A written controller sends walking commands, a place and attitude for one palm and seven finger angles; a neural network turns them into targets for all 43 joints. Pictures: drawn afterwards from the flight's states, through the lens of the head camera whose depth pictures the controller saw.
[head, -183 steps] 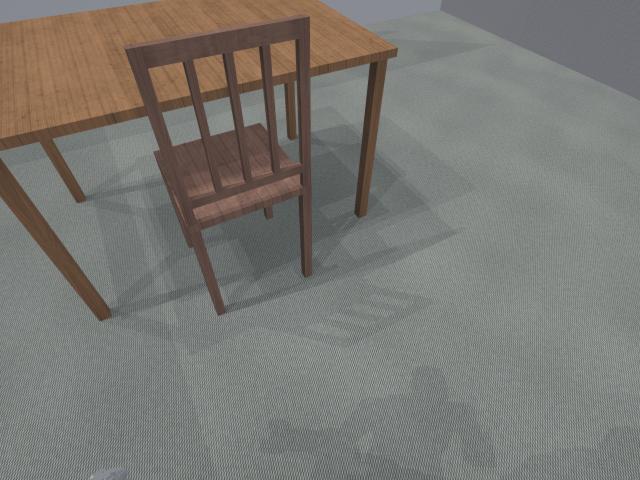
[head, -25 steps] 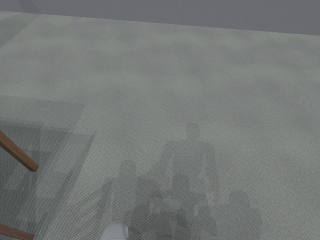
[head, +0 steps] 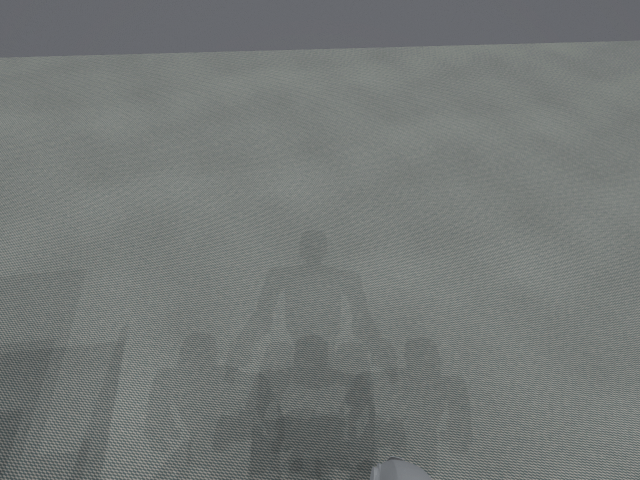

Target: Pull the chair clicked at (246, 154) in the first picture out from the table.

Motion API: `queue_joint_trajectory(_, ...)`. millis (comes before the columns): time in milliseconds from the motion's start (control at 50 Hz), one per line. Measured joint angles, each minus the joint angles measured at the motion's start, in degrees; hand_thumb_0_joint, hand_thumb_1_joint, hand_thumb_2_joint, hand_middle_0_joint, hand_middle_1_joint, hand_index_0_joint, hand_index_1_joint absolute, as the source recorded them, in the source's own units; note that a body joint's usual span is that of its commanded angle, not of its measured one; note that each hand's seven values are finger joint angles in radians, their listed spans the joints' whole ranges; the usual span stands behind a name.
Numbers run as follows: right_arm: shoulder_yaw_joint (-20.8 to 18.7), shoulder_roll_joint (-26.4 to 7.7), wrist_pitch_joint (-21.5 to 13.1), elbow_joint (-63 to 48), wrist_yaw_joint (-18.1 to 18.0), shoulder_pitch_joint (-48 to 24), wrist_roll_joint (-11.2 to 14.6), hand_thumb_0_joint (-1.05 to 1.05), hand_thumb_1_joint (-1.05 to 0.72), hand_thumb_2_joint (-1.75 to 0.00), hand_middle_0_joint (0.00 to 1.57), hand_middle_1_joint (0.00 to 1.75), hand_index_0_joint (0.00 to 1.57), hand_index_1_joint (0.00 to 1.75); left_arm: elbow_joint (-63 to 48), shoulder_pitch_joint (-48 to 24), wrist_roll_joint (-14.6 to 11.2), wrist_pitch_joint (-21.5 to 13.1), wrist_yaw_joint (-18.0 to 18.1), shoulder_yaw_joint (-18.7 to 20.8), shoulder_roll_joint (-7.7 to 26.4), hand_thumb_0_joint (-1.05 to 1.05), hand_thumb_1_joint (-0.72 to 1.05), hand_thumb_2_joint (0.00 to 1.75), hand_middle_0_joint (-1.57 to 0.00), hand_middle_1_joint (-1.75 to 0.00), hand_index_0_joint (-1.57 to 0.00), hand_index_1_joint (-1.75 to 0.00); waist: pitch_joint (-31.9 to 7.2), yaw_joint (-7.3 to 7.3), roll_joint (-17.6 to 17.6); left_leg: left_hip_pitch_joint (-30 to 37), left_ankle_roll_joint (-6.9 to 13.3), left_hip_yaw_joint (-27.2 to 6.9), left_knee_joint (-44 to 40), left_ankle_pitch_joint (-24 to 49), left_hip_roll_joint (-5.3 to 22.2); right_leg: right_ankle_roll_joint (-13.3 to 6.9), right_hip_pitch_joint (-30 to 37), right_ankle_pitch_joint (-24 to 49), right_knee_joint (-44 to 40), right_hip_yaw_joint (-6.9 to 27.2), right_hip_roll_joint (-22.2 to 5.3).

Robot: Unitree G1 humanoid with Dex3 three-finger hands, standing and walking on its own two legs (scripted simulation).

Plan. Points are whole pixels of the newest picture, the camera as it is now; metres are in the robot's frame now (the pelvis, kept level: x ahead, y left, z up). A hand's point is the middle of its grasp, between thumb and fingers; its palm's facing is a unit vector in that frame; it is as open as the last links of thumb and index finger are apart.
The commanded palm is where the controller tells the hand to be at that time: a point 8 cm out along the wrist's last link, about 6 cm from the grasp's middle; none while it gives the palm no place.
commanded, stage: walk to a spot facing it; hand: left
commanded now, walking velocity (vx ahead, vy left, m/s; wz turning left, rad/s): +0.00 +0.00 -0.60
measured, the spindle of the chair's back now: out of the picture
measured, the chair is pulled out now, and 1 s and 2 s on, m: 0.00 0.00 0.00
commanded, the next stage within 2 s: turn to face it in 0.18 s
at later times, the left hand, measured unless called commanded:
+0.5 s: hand (239, 412) +0.23 +0.14 -0.16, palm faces -0.15 -0.97 -0.18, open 7.4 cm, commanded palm none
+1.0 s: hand out of the picture +0.11 +0.17 -0.15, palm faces +0.18 -0.94 -0.31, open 7.4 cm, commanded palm none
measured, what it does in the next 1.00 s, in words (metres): steps on the spot: right foot, then left foot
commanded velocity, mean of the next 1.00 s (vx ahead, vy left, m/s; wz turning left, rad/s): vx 0.00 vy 0.00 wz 0.30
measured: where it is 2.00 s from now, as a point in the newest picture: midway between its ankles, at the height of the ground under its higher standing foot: outside the picture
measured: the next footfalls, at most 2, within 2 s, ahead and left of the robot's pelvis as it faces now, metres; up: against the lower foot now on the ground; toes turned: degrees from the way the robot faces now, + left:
right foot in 0.12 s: +0.11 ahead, -0.13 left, +0.00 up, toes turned -12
left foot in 0.50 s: +0.16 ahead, +0.10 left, +0.00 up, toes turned -3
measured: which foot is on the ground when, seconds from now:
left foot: down 0.00-0.12, up 0.14-0.48, down 0.50-0.88, up 0.90-1.00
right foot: up 0.00-0.10, down 0.12-0.52, up 0.54-0.86, down 0.88-1.00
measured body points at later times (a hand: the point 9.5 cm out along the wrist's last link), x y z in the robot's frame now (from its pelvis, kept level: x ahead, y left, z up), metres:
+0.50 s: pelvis +0.08 -0.01 -0.01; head +0.09 -0.01 +0.44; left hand +0.23 +0.19 -0.15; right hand +0.08 -0.26 -0.16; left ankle +0.11 +0.10 -0.74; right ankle +0.07 -0.12 -0.74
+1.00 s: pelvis +0.06 -0.05 +0.00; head +0.08 -0.07 +0.45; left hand +0.10 +0.22 -0.13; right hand +0.14 -0.31 -0.16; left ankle +0.06 +0.09 -0.67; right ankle +0.05 -0.15 -0.74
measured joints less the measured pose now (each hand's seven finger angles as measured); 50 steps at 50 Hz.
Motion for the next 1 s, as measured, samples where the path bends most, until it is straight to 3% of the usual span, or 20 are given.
queue_joint_trajectory(80, -1.5, -1.6, 1.0, 1.5, 0.1, 2.8, -0.1, 0.0, -0.9, -0.89, 0.2, 0.3, 0.2, 0.3, -1.3, -3.5, 0.3, -0.4, 0.1, -0.3, -0.3, 0.01, 0.91, 0.9, -0.2, -0.3, -0.19, -0.3, 1.1, -2.01, 1.1, 1.2, -1.7, 2.9, 3.2, -3.4, 1.7, -0.8, 3.6, 2.3, -10.3, -1.0, 0.6)
queue_joint_trajectory(120, -2.1, -2.5, 1.4, 1.8, 0.3, 4.7, 0.1, 0.0, -0.9, -0.89, 0.2, 0.3, 0.2, 0.3, -2.2, -4.7, 0.4, -1.4, 0.1, -0.8, 0.0, 0.01, 0.91, 0.9, -0.2, -0.3, -0.19, -0.3, 1.2, -2.84, 1.8, 0.0, -2.7, 3.4, 8.9, -6.4, 3.4, -2.6, 7.2, 6.8, -17.0, -1.7, 1.5)
queue_joint_trajectory(140, -2.3, -3.2, 1.9, 2.0, 0.3, 5.1, 0.3, 0.0, -0.9, -0.89, 0.2, 0.3, 0.2, 0.3, -2.3, -5.6, 0.4, -2.3, 0.4, -0.9, -0.1, 0.01, 0.91, 0.9, -0.2, -0.3, -0.19, -0.3, 1.6, -2.98, 2.5, -2.5, -3.1, 1.2, 15.4, -9.1, 3.9, -4.2, 6.8, 6.2, -15.8, -1.7, 2.1)
queue_joint_trajectory(180, -2.4, -4.1, 3.3, 2.5, -0.3, 4.8, 0.7, 0.0, -0.9, -0.89, 0.2, 0.3, 0.2, 0.3, -2.7, -6.9, -0.2, -3.2, 1.2, -1.5, -0.4, 0.01, 0.91, 0.9, -0.2, -0.3, -0.2, -0.3, 2.5, -3.22, 3.3, -8.4, -3.3, -5.4, 29.2, -14.0, 1.8, -6.1, 6.4, 3.9, -13.6, -1.2, 2.8)
queue_joint_trajectory(240, -2.2, -4.5, 4.3, 2.4, -0.8, 3.6, 0.6, 0.01, -0.91, -0.89, 0.2, 0.3, 0.19, 0.3, -3.0, -7.2, -0.5, -2.7, 2.3, -1.9, -0.8, 0.01, 0.91, 0.9, -0.2, -0.3, -0.2, -0.3, 2.5, -3.11, 3.4, -14.0, -3.7, -10.2, 38.2, -11.6, -0.6, -6.1, 8.4, 4.5, -16.4, 0.4, 4.0)
queue_joint_trajectory(380, -0.9, -2.8, 3.6, -0.2, -0.5, 0.9, 0.4, 0.0, -0.91, -0.89, 0.2, 0.3, 0.19, 0.3, -1.3, -6.5, 0.1, -1.6, 2.8, -2.9, -1.8, 0.01, 0.91, 0.9, -0.2, -0.3, -0.2, -0.3, -0.1, -3.51, 2.6, -16.9, -3.4, -12.9, 28.9, -5.9, -2.6, -6.0, 11.7, 7.4, -23.0, 3.4, 5.7)
queue_joint_trajectory(440, -0.2, -1.6, 3.0, 0.5, -0.3, 1.2, 0.6, 0.0, -0.91, -0.89, 0.2, 0.3, 0.19, 0.3, -0.3, -6.2, 0.3, -1.8, 3.0, -3.6, -2.6, 0.01, 0.9, 0.9, -0.2, -0.3, -0.2, -0.3, -1.4, -3.42, 2.4, -13.6, -2.4, -12.8, 20.3, -4.7, -3.7, -5.3, 13.2, 7.1, -23.7, 3.3, 5.8)
queue_joint_trajectory(480, 0.4, -0.8, 2.3, 1.5, -0.2, 2.2, 0.7, 0.0, -0.91, -0.89, 0.2, 0.3, 0.19, 0.3, 0.6, -5.8, -0.1, -2.1, 3.2, -4.2, -3.2, 0.01, 0.9, 0.9, -0.2, -0.3, -0.2, -0.3, -2.3, -3.52, 2.4, -9.3, -1.9, -12.5, 10.8, 0.3, -4.2, -4.7, 14.3, 6.0, -23.2, 2.2, 5.9)
queue_joint_trajectory(520, 0.9, 0.4, 1.8, 2.9, 0.1, 3.3, 0.6, 0.0, -0.91, -0.89, 0.2, 0.3, 0.19, 0.3, 1.4, -5.6, -0.5, -1.9, 3.2, -4.4, -3.6, 0.01, 0.9, 0.9, -0.2, -0.3, -0.2, -0.3, -3.4, -3.52, 1.7, -6.9, 1.0, -13.1, 6.4, -0.5, -5.0, -3.8, 14.4, 4.2, -21.3, 0.9, 5.3)
queue_joint_trajectory(560, 1.1, 1.6, 2.2, 4.1, -0.2, 3.9, 0.3, 0.0, -0.92, -0.89, 0.2, 0.3, 0.2, 0.3, 2.0, -5.0, -0.7, -1.6, 3.3, -4.2, -3.6, 0.01, 0.91, 0.9, -0.2, -0.3, -0.2, -0.3, -3.8, -2.77, -0.2, -6.7, 2.2, -13.1, 6.0, -0.7, -6.6, -2.5, 14.1, 1.9, -19.4, 1.0, 3.8)
queue_joint_trajectory(660, 0.6, 2.0, 2.1, 4.2, -0.2, 4.1, 0.0, 0.0, -0.93, -0.89, 0.2, 0.3, 0.2, 0.3, 3.3, -3.4, -0.6, -0.9, 3.1, -3.1, -3.2, 0.01, 0.91, 0.9, -0.2, -0.3, -0.2, -0.3, -3.0, -2.51, -0.4, -6.1, 3.0, -14.6, 0.5, 3.5, -8.2, -0.8, 9.0, -5.9, -4.1, 2.8, 3.3)
queue_joint_trajectory(740, -0.2, 1.3, 2.1, 3.3, 0.0, 3.8, 0.1, 0.0, -0.92, -0.89, 0.2, 0.3, 0.2, 0.3, 3.6, -2.8, -0.9, -0.5, 3.2, -2.3, -2.3, 0.01, 0.91, 0.9, -0.2, -0.3, -0.2, -0.3, -1.6, -2.92, 0.7, -6.7, 2.7, -16.7, -2.1, 5.9, -8.8, 0.2, 7.9, -6.9, -3.2, 3.8, 3.2)
queue_joint_trajectory(820, -1.2, -0.2, 2.8, 2.5, 0.2, 3.4, 0.1, 0.0, -0.91, -0.89, 0.2, 0.3, 0.2, 0.3, 2.9, -3.3, -1.2, -0.5, 3.4, -1.8, -1.6, 0.01, 0.91, 0.9, -0.2, -0.3, -0.2, -0.3, -0.8, -3.44, 2.1, -8.3, 1.7, -19.6, -2.0, 7.1, -9.5, 0.3, 9.6, -5.4, -10.1, 4.5, 3.6)
queue_joint_trajectory(880, -2.2, -1.5, 3.8, 2.1, 0.6, 3.4, 0.4, 0.0, -0.91, -0.89, 0.2, 0.3, 0.2, 0.3, 1.5, -3.1, -1.3, -1.4, 3.5, -1.8, -1.1, 0.01, 0.91, 0.9, -0.2, -0.3, -0.2, -0.3, -1.2, -3.07, 2.7, -10.5, 0.4, -21.7, 0.6, 6.8, -10.7, -0.6, 14.1, 1.7, -22.3, 4.2, 3.4)
queue_joint_trajectory(920, -3.0, -2.7, 4.7, 2.0, 0.8, 2.9, 0.5, 0.0, -0.91, -0.89, 0.2, 0.3, 0.2, 0.3, 1.0, -2.8, -0.7, -1.8, 3.7, -2.0, -1.4, 0.01, 0.91, 0.9, -0.2, -0.3, -0.2, -0.3, -1.2, -2.79, 3.7, -13.4, -0.1, -21.6, 8.3, -1.0, -10.8, -3.1, 14.5, 3.7, -22.3, 2.4, 3.2)
queue_joint_trajectory(960, -3.7, -3.8, 5.7, 2.0, 1.1, 2.6, 0.2, 0.0, -0.91, -0.89, 0.2, 0.3, 0.2, 0.3, 0.5, -2.0, -0.4, -1.8, 3.9, -2.3, -1.7, 0.01, 0.91, 0.9, -0.2, -0.3, -0.2, -0.3, -1.8, -2.52, 3.7, -17.2, -0.3, -19.5, 20.3, -6.5, -11.0, -3.9, 15.3, 3.0, -22.2, 0.7, 2.0)
queue_joint_trajectory(1000, -4.0, -4.7, 6.0, 1.8, 1.5, 1.8, 0.1, 0.0, -0.91, -0.89, 0.2, 0.3, 0.2, 0.3, 0.3, -1.3, -0.2, -1.8, 3.9, -2.6, -1.9, 0.01, 0.91, 0.9, -0.2, -0.3, -0.2, -0.3, -1.9, -2.44, 3.4, -19.7, -1.0, -17.4, 30.2, -6.1, -10.1, -3.9, 16.5, 3.1, -23.4, -0.7, 1.0)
